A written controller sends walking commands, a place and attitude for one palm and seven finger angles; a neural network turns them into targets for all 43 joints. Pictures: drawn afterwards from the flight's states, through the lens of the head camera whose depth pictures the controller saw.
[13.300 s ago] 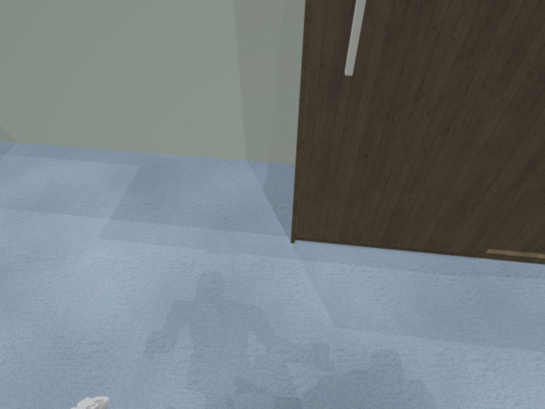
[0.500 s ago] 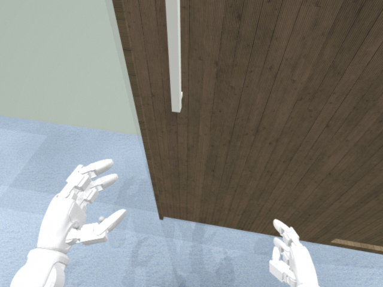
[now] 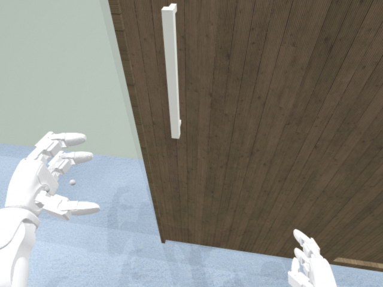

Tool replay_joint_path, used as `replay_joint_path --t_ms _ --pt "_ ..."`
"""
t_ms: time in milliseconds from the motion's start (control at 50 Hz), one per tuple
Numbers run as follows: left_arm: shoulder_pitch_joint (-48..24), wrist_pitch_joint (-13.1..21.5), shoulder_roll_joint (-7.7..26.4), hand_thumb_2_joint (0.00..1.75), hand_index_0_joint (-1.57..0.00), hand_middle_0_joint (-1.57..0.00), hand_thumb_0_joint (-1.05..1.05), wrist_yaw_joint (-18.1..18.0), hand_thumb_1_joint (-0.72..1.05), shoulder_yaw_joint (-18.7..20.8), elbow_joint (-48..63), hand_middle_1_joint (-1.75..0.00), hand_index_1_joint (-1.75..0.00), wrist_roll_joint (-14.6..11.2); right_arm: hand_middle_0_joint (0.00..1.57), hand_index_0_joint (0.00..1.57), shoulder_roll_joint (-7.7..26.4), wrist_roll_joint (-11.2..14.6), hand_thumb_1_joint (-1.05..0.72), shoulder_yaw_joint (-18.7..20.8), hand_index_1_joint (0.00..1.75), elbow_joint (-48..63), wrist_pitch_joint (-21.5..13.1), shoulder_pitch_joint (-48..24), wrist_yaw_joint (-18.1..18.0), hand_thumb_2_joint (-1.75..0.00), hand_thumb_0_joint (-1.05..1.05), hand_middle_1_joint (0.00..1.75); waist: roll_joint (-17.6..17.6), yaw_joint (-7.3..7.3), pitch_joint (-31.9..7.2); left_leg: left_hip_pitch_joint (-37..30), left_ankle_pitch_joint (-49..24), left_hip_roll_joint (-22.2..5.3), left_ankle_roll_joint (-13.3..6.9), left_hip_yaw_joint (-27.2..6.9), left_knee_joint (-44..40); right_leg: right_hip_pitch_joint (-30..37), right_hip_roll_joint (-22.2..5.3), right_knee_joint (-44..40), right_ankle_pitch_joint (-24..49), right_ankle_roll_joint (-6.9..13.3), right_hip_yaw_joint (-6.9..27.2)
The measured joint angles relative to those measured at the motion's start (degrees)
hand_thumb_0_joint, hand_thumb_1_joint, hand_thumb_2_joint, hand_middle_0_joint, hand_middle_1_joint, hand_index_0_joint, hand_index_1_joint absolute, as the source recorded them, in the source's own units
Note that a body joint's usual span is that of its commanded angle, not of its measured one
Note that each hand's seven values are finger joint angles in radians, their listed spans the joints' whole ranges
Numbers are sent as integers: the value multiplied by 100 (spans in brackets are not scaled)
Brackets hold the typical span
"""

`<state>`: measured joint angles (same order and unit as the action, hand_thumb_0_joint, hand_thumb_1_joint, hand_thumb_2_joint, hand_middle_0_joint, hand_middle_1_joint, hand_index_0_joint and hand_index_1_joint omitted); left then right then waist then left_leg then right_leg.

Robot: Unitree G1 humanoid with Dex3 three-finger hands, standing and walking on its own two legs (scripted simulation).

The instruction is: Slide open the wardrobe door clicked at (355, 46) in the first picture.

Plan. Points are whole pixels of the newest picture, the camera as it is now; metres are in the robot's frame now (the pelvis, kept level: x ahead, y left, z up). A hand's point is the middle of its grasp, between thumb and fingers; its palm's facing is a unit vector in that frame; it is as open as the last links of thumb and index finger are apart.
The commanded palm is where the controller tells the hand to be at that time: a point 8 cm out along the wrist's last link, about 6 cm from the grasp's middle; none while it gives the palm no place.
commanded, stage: raise the hand with hooked fingers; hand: left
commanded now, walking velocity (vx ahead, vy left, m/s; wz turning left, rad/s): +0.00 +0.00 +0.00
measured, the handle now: (174, 81) +0.47 +0.10 +0.22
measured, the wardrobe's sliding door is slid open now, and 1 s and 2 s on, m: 0.00 0.00 0.00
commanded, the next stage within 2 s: move the hooked fingers beside the handle in 0.96 s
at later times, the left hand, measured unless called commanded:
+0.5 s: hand (41, 120) +0.28 +0.27 +0.25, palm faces +0.10 -0.99 -0.13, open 14.0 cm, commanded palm +0.24 +0.31 +0.25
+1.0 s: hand (48, 124) +0.28 +0.27 +0.24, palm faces +0.10 -0.99 -0.12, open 14.0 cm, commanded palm +0.24 +0.31 +0.25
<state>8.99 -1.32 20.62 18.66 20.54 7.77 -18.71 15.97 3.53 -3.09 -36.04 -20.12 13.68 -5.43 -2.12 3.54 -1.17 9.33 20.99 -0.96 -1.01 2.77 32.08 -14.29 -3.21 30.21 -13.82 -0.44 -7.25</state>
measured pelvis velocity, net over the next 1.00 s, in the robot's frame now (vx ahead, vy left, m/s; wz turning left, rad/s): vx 0.00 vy -0.01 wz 0.00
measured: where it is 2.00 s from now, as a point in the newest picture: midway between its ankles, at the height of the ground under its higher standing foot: outside the picture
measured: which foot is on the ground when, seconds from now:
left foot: down 0.00-1.00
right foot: down 0.00-1.00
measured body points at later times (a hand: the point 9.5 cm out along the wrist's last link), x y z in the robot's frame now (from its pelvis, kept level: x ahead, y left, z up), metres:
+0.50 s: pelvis +0.00 -0.01 +0.01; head -0.03 -0.04 +0.46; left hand +0.27 +0.33 +0.26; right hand +0.20 -0.23 -0.06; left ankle -0.04 +0.10 -0.73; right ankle +0.03 -0.13 -0.73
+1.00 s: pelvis +0.00 -0.01 +0.01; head -0.03 -0.04 +0.46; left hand +0.27 +0.32 +0.25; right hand +0.20 -0.23 -0.06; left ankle -0.04 +0.10 -0.73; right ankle +0.03 -0.13 -0.73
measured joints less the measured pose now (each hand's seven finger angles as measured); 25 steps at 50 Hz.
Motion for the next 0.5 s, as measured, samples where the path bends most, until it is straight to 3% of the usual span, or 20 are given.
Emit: replay_joint_path --t_ms 220,500 --pt "-1098 -904 403 32 -30 -30 -1 377 -45 468 -478 -116 -117 -44 20 20 -168 64 -90 -286 30 70 348 -277 6 -90 2 30 -129 131 80 -398 -229 -25 54 -49 -454 401 57 -412 172 56 -63" --pt "-2368 -1603 1057 30 -31 -31 -1 735 -50 907 -1295 -120 -120 2 20 20 -8 170 -90 -306 30 -45 709 -242 58 -89 2 30 -224 60 73 -507 -381 -27 90 -61 -698 475 74 -568 263 101 -78"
